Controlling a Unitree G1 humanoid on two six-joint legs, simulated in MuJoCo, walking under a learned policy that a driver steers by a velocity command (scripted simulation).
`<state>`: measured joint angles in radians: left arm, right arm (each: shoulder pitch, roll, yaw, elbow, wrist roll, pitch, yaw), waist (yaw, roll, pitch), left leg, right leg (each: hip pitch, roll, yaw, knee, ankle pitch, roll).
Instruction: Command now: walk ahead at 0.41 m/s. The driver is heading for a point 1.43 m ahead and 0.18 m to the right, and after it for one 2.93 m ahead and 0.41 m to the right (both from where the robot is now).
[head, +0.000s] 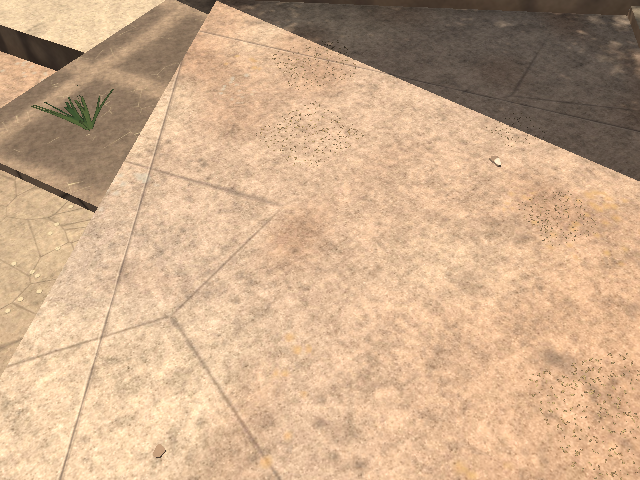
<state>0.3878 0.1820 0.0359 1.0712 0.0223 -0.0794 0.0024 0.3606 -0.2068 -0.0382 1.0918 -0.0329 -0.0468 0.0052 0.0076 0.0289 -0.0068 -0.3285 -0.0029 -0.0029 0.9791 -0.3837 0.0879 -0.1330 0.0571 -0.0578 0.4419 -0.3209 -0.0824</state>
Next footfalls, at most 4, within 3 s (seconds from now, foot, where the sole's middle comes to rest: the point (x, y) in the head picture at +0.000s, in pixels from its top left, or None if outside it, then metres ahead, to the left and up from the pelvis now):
0.28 left None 0.29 0.06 -0.78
0.66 right None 0.25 -0.13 -0.78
1.84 left None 0.41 0.10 -0.78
2.32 right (370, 388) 0.74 -0.05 -0.78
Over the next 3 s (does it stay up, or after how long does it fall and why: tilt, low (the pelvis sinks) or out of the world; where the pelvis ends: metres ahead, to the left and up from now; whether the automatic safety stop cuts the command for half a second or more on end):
stays up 0.67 0.05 0.01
